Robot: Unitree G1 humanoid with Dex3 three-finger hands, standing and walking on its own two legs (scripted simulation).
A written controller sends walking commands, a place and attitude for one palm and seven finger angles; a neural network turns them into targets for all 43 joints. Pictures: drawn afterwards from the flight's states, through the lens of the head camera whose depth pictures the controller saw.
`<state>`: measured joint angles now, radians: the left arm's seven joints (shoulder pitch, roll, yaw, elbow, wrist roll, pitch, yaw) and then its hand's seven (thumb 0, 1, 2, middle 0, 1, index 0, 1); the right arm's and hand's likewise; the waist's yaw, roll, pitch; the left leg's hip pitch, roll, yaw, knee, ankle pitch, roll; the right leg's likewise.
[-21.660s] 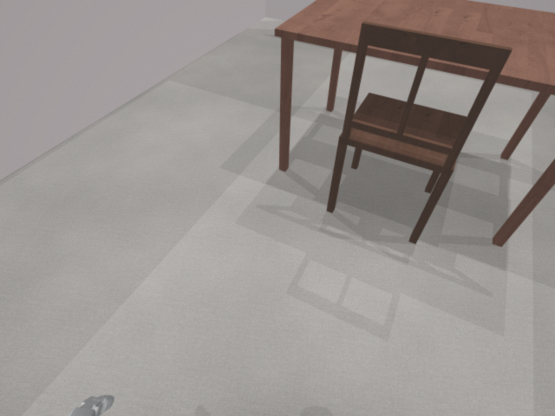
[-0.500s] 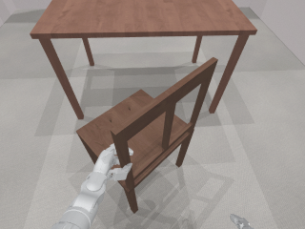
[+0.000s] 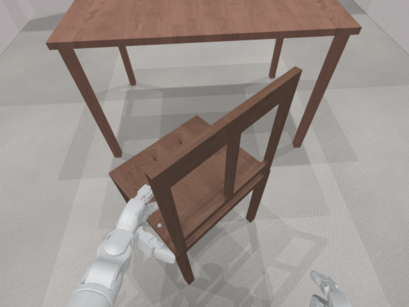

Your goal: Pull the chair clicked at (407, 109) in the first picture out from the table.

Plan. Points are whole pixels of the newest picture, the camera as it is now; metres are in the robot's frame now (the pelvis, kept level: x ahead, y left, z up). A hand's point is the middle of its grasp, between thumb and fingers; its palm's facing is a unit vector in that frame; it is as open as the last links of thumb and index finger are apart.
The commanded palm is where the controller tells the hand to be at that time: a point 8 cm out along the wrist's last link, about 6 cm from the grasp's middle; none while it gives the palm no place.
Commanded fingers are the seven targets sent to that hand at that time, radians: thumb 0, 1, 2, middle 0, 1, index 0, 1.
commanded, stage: open the thumb and straighten the fingers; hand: left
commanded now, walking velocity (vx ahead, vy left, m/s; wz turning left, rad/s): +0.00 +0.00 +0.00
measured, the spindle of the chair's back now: (230, 169) +0.45 -0.07 -0.07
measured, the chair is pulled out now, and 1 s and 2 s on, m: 0.47 0.47 0.47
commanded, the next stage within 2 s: draw the fingers out of the gap in 0.10 s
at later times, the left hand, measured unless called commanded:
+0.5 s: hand (147, 255) +0.23 +0.12 -0.04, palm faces -0.23 -0.96 -0.16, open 17.5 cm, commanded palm +0.23 +0.17 -0.01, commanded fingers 0.00 -0.55 0.20 0.00 0.00 0.00 0.00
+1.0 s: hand (146, 300) +0.15 +0.11 -0.03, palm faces -0.19 -0.97 -0.16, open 17.5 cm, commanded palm +0.14 +0.16 -0.01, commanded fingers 0.00 -0.55 0.20 0.00 0.00 0.00 0.00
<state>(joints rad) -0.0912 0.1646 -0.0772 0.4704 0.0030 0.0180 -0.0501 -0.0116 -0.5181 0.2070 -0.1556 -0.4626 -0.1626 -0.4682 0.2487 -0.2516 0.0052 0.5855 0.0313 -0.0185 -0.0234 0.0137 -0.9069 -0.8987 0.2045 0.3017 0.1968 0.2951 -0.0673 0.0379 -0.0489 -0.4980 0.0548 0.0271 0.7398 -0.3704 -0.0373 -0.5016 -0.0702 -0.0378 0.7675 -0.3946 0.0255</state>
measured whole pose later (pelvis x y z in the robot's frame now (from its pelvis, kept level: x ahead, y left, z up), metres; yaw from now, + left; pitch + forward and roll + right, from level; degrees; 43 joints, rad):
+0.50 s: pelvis +0.01 +0.00 -0.01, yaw +1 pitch +8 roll +0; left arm 0.21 0.21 -0.11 0.17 -0.02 0.08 -0.08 -0.02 -0.54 0.20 0.00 0.00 0.00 -0.01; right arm 0.27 -0.28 0.00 0.52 0.04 -0.06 -0.04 0.01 -0.91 -0.90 0.20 0.30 0.20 0.30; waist -0.07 0.05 -0.07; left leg -0.53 0.05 0.01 0.80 -0.41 -0.03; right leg -0.51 -0.08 -0.05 0.80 -0.43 0.03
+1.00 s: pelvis +0.00 +0.00 -0.02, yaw +2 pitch +8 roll +0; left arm 0.54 0.20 -0.19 -0.16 0.04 0.12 -0.04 -0.02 -0.54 0.20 0.00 0.00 0.00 0.00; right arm 0.24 -0.24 0.01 0.44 0.03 -0.08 -0.06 0.02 -0.90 -0.90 0.21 0.30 0.20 0.30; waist -0.05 0.05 -0.10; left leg -0.60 0.04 -0.02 0.90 -0.44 -0.03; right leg -0.56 -0.09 -0.07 0.90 -0.46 0.03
